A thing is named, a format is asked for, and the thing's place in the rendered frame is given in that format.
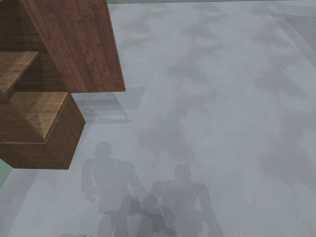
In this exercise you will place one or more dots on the cupboard door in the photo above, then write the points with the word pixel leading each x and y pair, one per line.
pixel 79 36

